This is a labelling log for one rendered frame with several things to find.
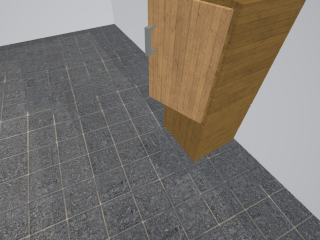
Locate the cupboard door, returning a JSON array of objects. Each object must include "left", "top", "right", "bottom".
[{"left": 147, "top": 0, "right": 234, "bottom": 123}]

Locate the handle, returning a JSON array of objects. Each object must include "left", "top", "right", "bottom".
[{"left": 144, "top": 24, "right": 156, "bottom": 57}]

